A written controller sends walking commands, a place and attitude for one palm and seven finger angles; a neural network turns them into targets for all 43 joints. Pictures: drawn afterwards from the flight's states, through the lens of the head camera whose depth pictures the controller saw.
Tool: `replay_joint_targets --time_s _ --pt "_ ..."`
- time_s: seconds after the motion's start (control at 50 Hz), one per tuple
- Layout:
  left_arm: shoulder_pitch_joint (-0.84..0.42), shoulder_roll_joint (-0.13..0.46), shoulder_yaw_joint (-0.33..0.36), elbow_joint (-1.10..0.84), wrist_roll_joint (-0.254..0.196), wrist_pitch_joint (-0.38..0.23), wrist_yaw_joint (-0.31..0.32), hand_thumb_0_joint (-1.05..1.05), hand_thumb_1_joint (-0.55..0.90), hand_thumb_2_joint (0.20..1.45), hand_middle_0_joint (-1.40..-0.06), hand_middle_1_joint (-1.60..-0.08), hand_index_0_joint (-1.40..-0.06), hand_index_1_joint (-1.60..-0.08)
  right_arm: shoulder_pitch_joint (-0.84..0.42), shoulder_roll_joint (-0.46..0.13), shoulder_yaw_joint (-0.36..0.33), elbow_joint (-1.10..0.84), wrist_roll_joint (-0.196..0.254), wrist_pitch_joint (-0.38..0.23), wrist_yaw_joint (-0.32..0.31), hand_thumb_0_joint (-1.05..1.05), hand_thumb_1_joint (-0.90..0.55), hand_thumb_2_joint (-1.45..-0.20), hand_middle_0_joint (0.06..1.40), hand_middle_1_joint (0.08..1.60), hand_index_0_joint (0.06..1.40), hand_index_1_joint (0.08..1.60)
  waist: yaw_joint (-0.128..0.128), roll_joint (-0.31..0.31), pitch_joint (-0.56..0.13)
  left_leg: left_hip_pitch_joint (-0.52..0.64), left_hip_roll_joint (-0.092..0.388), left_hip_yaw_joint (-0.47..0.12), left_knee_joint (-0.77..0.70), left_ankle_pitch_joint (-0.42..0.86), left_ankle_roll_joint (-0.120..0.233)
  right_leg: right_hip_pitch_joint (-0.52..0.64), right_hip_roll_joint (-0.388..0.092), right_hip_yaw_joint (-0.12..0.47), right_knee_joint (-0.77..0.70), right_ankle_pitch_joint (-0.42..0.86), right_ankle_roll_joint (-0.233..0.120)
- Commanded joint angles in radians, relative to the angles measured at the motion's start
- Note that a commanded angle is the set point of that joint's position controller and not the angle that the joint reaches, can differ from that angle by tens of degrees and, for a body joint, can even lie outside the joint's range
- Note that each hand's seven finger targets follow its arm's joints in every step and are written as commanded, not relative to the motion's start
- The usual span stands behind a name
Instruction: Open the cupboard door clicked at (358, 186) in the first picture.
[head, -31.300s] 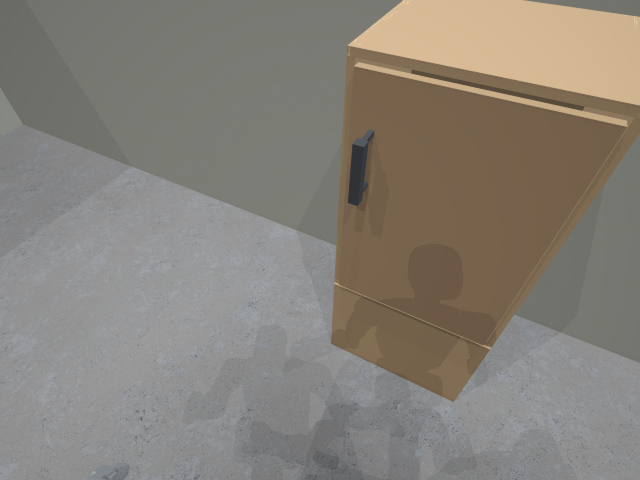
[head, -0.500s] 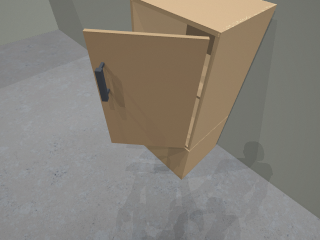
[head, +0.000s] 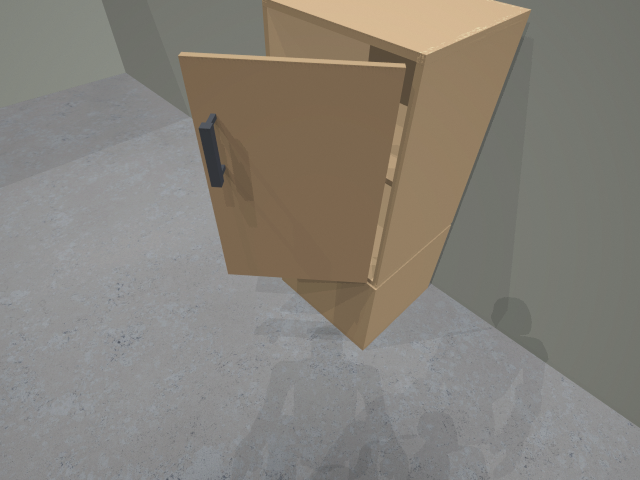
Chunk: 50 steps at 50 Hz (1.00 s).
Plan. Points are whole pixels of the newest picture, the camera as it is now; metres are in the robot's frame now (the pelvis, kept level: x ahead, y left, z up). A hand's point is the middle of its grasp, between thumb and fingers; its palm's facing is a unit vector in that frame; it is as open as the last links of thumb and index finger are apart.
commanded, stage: shuffle to correct the standing spot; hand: left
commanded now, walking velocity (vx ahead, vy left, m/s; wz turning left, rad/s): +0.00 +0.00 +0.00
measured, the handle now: (214, 150) +0.68 +0.25 +0.05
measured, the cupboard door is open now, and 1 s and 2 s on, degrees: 42 42 42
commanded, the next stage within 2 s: come to a stop and stand still in 0.90 s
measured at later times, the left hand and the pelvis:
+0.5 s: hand out of the picture +0.03 +0.17 -0.17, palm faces +0.04 -0.99 -0.16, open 7.4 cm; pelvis +0.02 +0.01 +0.00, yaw +0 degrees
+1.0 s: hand out of the picture +0.03 +0.18 -0.18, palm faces +0.13 -0.98 -0.13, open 7.4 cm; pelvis +0.12 +0.03 -0.01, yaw +1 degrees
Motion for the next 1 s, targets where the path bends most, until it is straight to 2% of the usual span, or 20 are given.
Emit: replay_joint_targets --time_s 0.0,0.14,0.24,0.28,0.3,0.32,0.34,0.4,0.5,0.52,0.54,0.56,0.58,0.64,0.7,0.86,0.9,0.92,0.96,0.98 --pt "0.041 0.093 0.022 -0.043 0.002 -0.022 0.003 0.000 0.900 0.900 -0.200 -0.300 -0.200 -0.300 0.029 -0.099 -0.022 -0.037 0.004 -0.026 -0.013 0.000 -0.900 -0.900 0.200 0.300 0.200 0.300 0.003 0.003 0.107 -0.060 0.062 -0.120 -0.175 -0.284 0.021 -0.109 -0.060 0.117 -0.185 -0.264 -0.033" --pt "0.098 0.098 0.044 -0.015 0.006 -0.019 -0.006 0.000 0.900 0.900 -0.200 -0.300 -0.200 -0.300 0.051 -0.082 -0.024 -0.023 -0.004 -0.016 -0.009 0.000 -0.900 -0.900 0.200 0.300 0.200 0.300 0.014 -0.048 0.108 -0.099 0.003 -0.062 -0.054 -0.341 0.018 -0.120 -0.094 0.181 -0.216 -0.452 -0.070" --pt "0.040 0.107 0.064 -0.024 0.005 -0.020 -0.012 0.000 0.900 0.900 -0.200 -0.300 -0.200 -0.300 0.125 -0.055 -0.027 -0.007 -0.006 -0.023 -0.009 0.000 -0.900 -0.900 0.200 0.300 0.200 0.300 -0.034 -0.064 0.088 0.029 -0.018 -0.017 0.020 -0.269 0.022 -0.223 -0.122 0.164 -0.207 -0.468 -0.087" --pt "0.033 0.070 0.059 -0.039 0.007 -0.018 -0.018 0.000 0.900 0.900 -0.200 -0.300 -0.200 -0.300 0.152 -0.092 -0.035 0.000 -0.007 -0.032 -0.014 0.000 -0.900 -0.900 0.200 0.300 0.200 0.300 -0.033 0.097 0.115 0.016 0.063 -0.168 -0.156 -0.434 0.056 -0.248 -0.024 0.060 -0.029 -0.418 -0.060" --pt "0.027 0.030 0.053 -0.052 0.008 -0.018 -0.020 0.000 0.900 0.900 -0.200 -0.300 -0.200 -0.300 0.173 -0.130 -0.044 0.002 -0.010 -0.037 -0.018 0.000 -0.900 -0.900 0.200 0.300 0.200 0.300 -0.039 0.236 0.147 -0.004 0.169 -0.339 -0.308 -0.598 0.102 -0.280 0.043 -0.034 0.155 -0.332 -0.040" --pt "0.012 0.009 0.044 -0.060 0.015 -0.022 -0.020 0.000 0.900 0.900 -0.200 -0.300 -0.200 -0.300 0.171 -0.151 -0.047 0.000 -0.007 -0.045 -0.021 0.000 -0.900 -0.900 0.200 0.300 0.200 0.300 -0.036 0.279 0.158 0.011 0.249 -0.482 -0.399 -0.643 0.160 -0.325 0.047 -0.043 0.322 -0.251 -0.043" --pt "-0.014 0.006 0.042 -0.065 0.017 -0.026 -0.023 0.000 0.900 0.900 -0.200 -0.300 -0.200 -0.300 0.151 -0.147 -0.048 -0.004 -0.003 -0.050 -0.021 0.000 -0.900 -0.900 0.200 0.300 0.200 0.300 -0.029 0.223 0.168 -0.016 0.271 -0.497 -0.417 -0.597 0.194 -0.331 0.006 0.006 0.435 -0.229 -0.056" --pt "0.013 -0.017 0.043 -0.059 0.014 -0.034 -0.033 0.000 0.900 0.900 -0.200 -0.300 -0.200 -0.300 0.068 -0.133 -0.041 -0.027 -0.004 -0.065 -0.019 0.000 -0.900 -0.900 0.200 0.300 0.200 0.300 0.014 0.135 0.132 -0.094 0.240 -0.377 -0.401 -0.461 0.188 -0.228 -0.027 0.008 0.407 -0.183 -0.050" --pt "0.120 -0.028 0.041 -0.022 0.008 -0.051 -0.029 0.000 0.900 0.900 -0.200 -0.300 -0.200 -0.300 0.059 -0.124 -0.039 -0.017 0.000 -0.061 -0.020 0.000 -0.900 -0.900 0.200 0.300 0.200 0.300 0.060 0.033 0.036 -0.110 0.145 -0.203 -0.219 -0.335 0.134 0.103 0.024 -0.052 -0.040 -0.077 -0.030" --pt "0.175 0.008 0.052 -0.003 0.010 -0.056 -0.022 0.000 0.900 0.900 -0.200 -0.300 -0.200 -0.300 0.044 -0.098 -0.037 -0.020 0.004 -0.060 -0.015 0.000 -0.900 -0.900 0.200 0.300 0.200 0.300 0.087 -0.048 0.039 -0.230 0.094 -0.144 -0.104 -0.363 0.096 0.231 -0.028 0.033 -0.134 -0.118 -0.045" --pt "0.239 0.088 0.070 0.012 0.018 -0.062 -0.010 0.000 0.900 0.900 -0.200 -0.300 -0.200 -0.300 0.011 -0.046 -0.029 -0.049 0.014 -0.060 -0.008 0.000 -0.900 -0.900 0.200 0.300 0.200 0.300 0.117 -0.265 0.072 -0.439 -0.027 -0.009 0.148 -0.340 0.038 0.328 -0.239 0.358 -0.290 -0.322 -0.121" --pt "0.257 0.159 0.085 0.000 0.010 -0.065 -0.001 0.000 0.900 0.900 -0.200 -0.300 -0.200 -0.300 -0.034 -0.063 -0.038 -0.090 0.002 -0.061 0.001 0.000 -0.900 -0.900 0.200 0.300 0.200 0.300 0.116 -0.272 0.115 -0.503 -0.026 0.001 0.363 -0.347 0.024 0.236 -0.432 0.596 -0.440 -0.409 -0.198" --pt "0.209 0.150 0.086 -0.015 0.005 -0.063 0.001 0.000 0.900 0.900 -0.200 -0.300 -0.200 -0.300 -0.052 -0.085 -0.046 -0.096 -0.009 -0.055 0.006 0.000 -0.900 -0.900 0.200 0.300 0.200 0.300 0.081 -0.107 0.158 -0.492 0.010 -0.054 0.464 -0.274 0.023 0.159 -0.437 0.559 -0.457 -0.396 -0.224" --pt "0.092 0.072 0.061 -0.030 0.004 -0.091 0.000 0.000 0.900 0.900 -0.200 -0.300 -0.200 -0.300 -0.020 -0.069 -0.045 -0.058 -0.007 -0.046 0.023 0.000 -0.900 -0.900 0.200 0.300 0.200 0.300 0.014 -0.151 0.163 -0.419 0.052 -0.054 0.528 -0.086 0.011 0.079 -0.297 0.313 -0.411 -0.148 -0.174" --pt "0.095 0.076 0.060 -0.027 0.008 -0.097 -0.003 0.000 0.900 0.900 -0.200 -0.300 -0.200 -0.300 -0.036 -0.038 -0.039 -0.064 0.002 -0.039 0.029 0.000 -0.900 -0.900 0.200 0.300 0.200 0.300 0.006 -0.121 0.143 -0.340 0.040 -0.004 0.432 -0.023 -0.007 0.067 -0.240 0.156 -0.392 0.105 -0.159" --pt "0.160 0.131 0.073 0.019 0.016 -0.084 -0.009 0.000 0.900 0.900 -0.200 -0.300 -0.200 -0.300 -0.150 -0.042 -0.027 -0.117 0.009 -0.061 0.030 0.000 -0.900 -0.900 0.200 0.300 0.200 0.300 0.055 -0.137 0.058 -0.146 0.004 0.049 0.098 -0.033 -0.005 0.150 -0.254 0.121 -0.259 0.308 -0.147" --pt "0.138 0.120 0.072 0.016 0.015 -0.072 -0.008 0.000 0.900 0.900 -0.200 -0.300 -0.200 -0.300 -0.052 -0.060 -0.026 -0.083 0.008 -0.072 0.020 0.000 -0.900 -0.900 0.200 0.300 0.200 0.300 0.007 -0.100 0.027 0.063 -0.019 0.062 -0.050 0.026 0.003 0.071 -0.197 0.074 -0.137 0.264 -0.110" --pt "0.145 0.099 0.064 0.018 0.012 -0.067 -0.013 0.000 0.900 0.900 -0.200 -0.300 -0.200 -0.300 0.035 -0.103 -0.034 -0.055 0.004 -0.079 0.008 0.000 -0.900 -0.900 0.200 0.300 0.200 0.300 -0.025 -0.041 -0.022 0.217 0.005 0.051 -0.094 0.048 0.018 0.016 -0.151 0.038 0.016 0.253 -0.089" --pt "0.134 0.016 0.045 -0.026 0.004 -0.063 -0.015 0.000 0.900 0.900 -0.200 -0.300 -0.200 -0.300 0.183 -0.247 -0.063 -0.034 0.000 -0.075 -0.014 0.000 -0.900 -0.900 0.200 0.300 0.200 0.300 -0.058 0.288 -0.119 0.430 0.363 -0.392 -0.199 0.274 0.208 -0.312 0.017 -0.061 0.503 -0.373 -0.029" --pt "0.081 0.026 0.044 -0.055 0.010 -0.052 -0.011 0.000 0.900 0.900 -0.200 -0.300 -0.200 -0.300 0.165 -0.248 -0.062 -0.045 0.005 -0.059 -0.015 0.000 -0.900 -0.900 0.200 0.300 0.200 0.300 -0.062 0.215 -0.045 0.325 0.395 -0.393 -0.239 0.143 0.260 -0.358 -0.023 -0.005 0.640 -0.374 -0.045"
